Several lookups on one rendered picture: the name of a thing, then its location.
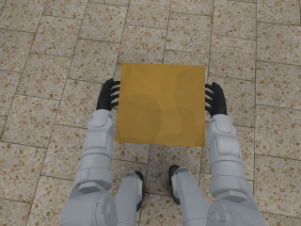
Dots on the left robot hand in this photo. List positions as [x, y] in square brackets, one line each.
[105, 97]

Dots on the robot right shin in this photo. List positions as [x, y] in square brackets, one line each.
[182, 169]

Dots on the right robot hand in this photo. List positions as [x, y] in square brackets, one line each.
[218, 102]

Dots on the right robot upper arm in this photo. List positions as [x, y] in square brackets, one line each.
[228, 213]

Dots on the left robot upper arm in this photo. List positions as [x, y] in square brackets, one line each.
[90, 209]

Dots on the right robot thigh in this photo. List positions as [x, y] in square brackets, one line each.
[193, 204]

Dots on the right robot forearm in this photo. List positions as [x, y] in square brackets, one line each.
[227, 167]

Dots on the carton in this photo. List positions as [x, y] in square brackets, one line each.
[161, 104]

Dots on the left robot forearm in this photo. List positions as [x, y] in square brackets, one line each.
[96, 159]

